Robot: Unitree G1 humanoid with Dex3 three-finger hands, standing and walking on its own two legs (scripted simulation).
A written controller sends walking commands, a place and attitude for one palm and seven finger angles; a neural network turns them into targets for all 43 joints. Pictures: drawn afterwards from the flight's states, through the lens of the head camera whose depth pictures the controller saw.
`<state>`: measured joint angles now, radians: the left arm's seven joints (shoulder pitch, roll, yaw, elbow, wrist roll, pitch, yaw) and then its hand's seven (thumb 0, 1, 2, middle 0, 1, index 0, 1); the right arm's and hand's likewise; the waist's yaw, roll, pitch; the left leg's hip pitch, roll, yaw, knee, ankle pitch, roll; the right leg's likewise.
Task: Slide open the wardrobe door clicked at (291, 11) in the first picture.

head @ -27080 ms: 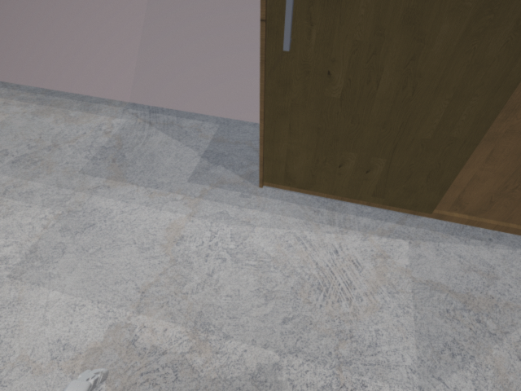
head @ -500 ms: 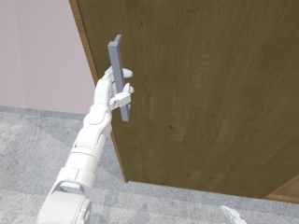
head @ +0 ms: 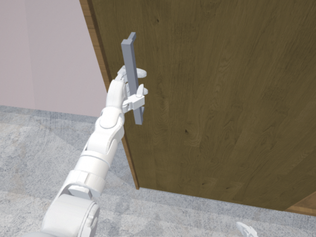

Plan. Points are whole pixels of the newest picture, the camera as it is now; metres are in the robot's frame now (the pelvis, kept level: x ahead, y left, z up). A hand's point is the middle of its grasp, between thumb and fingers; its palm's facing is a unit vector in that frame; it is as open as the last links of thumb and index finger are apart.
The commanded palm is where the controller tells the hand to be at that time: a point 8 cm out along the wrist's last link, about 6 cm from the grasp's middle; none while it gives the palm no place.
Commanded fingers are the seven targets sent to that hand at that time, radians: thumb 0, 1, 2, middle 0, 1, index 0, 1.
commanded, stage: step sideways, sliding the door along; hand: left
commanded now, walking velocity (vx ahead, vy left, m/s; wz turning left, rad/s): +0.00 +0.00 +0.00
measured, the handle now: (136, 84) +0.47 +0.09 +0.14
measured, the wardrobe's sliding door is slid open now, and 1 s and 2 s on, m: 0.01 0.09 0.46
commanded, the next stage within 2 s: none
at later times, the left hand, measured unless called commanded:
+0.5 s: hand (147, 97) +0.42 +0.06 +0.14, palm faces +0.15 -0.98 -0.09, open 6.0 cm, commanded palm +0.39 +0.04 +0.15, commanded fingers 0.00 0.90 0.90 -0.45 -1.40 -0.45 -1.40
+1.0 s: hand (177, 99) +0.42 -0.02 +0.14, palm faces +0.33 -0.94 -0.10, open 6.2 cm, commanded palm +0.38 -0.04 +0.14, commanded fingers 0.00 0.90 0.90 -0.45 -1.40 -0.45 -1.40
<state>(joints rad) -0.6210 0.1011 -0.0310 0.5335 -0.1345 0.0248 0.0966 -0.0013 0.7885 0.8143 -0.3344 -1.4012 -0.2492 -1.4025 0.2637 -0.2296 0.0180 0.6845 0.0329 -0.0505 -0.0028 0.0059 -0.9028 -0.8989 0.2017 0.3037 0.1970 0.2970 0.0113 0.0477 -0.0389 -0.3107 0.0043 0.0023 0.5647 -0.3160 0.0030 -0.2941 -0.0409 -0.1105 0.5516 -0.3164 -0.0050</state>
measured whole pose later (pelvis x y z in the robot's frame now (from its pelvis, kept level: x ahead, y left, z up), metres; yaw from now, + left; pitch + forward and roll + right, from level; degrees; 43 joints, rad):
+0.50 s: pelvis -0.01 -0.08 -0.01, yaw +3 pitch -2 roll +0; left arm -0.66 0.17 0.02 0.42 -0.10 -0.02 0.16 -0.01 0.77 0.87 -0.41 -1.40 -0.20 -1.40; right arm 0.15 -0.21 0.00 0.67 0.05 0.01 -0.07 0.01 -0.90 -0.90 0.20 0.30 0.20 0.30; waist 0.04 0.04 0.20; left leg -0.37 0.05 -0.02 0.96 -0.51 -0.01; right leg -0.26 0.03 -0.13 0.62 -0.32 -0.09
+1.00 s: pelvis +0.05 -0.22 -0.01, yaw +3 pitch -3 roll -1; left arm -0.41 0.19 0.12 0.06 -0.09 -0.10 0.16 -0.02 0.72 0.86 -0.44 -1.40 -0.21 -1.40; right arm 0.01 -0.19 0.00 0.57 0.04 -0.06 -0.01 0.01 -0.90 -0.90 0.21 0.30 0.20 0.30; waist 0.10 0.09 0.29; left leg -0.30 0.21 -0.04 0.91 -0.53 -0.05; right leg -0.32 -0.04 -0.09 0.65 -0.27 0.01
